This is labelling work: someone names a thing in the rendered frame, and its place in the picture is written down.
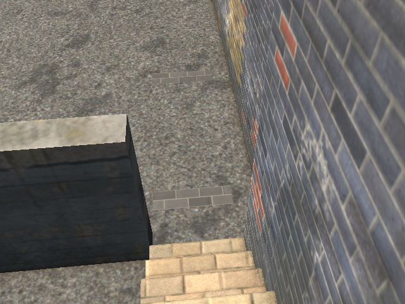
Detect stairs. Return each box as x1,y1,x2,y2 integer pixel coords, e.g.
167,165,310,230
140,237,277,304

